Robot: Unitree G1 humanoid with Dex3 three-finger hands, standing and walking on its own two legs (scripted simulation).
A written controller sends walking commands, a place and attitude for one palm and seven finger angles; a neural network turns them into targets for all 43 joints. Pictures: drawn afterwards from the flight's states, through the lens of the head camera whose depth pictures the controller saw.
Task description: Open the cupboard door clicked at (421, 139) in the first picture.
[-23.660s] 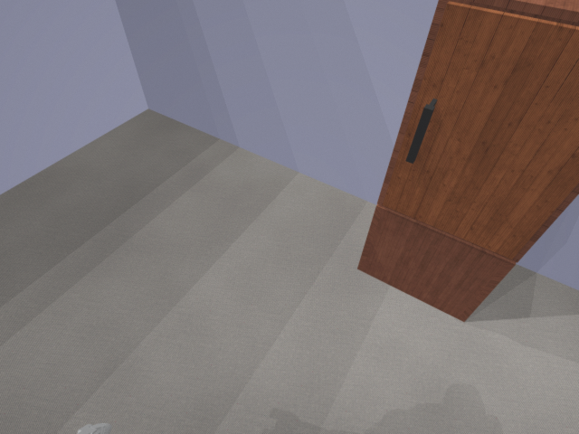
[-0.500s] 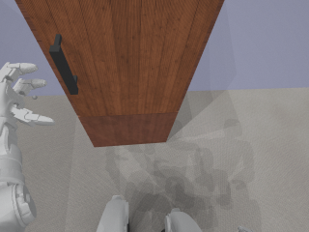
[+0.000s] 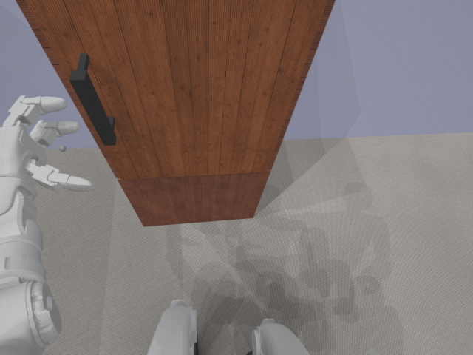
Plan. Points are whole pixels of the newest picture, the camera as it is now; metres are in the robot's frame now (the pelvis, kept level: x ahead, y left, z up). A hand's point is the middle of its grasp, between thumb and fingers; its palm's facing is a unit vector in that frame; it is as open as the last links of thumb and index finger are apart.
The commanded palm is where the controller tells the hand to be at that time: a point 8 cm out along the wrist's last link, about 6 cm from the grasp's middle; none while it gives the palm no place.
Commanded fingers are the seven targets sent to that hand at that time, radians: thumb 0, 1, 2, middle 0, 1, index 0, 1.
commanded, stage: slide the fingers in behind the handle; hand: left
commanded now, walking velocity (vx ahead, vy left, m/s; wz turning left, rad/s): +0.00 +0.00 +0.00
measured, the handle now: (97, 103) +0.51 +0.25 +0.07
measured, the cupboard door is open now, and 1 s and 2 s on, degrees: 0 0 0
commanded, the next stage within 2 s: move the hooked fingers beside the handle in 1.36 s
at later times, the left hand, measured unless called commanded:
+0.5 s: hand (82, 149) +0.43 +0.25 +0.06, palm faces +0.13 -0.99 +0.00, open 14.0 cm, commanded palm +0.40 +0.29 +0.06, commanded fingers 0.00 -0.50 0.30 -0.30 -1.20 -0.30 -1.20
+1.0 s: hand (88, 150) +0.42 +0.24 +0.06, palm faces +0.17 -0.99 +0.00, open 14.2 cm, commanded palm +0.41 +0.26 +0.06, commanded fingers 0.00 -0.50 0.30 -0.30 -1.20 -0.30 -1.20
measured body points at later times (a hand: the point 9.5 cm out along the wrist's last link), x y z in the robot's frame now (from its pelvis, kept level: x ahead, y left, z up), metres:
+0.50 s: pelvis +0.00 +0.00 +0.00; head +0.10 +0.02 +0.44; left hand +0.41 +0.31 +0.06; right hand +0.08 -0.27 -0.11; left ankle +0.06 +0.11 -0.64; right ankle -0.02 -0.11 -0.64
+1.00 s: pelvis +0.00 +0.00 +0.00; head +0.10 +0.03 +0.44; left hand +0.41 +0.30 +0.06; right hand +0.08 -0.26 -0.11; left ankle +0.06 +0.11 -0.64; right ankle -0.02 -0.11 -0.64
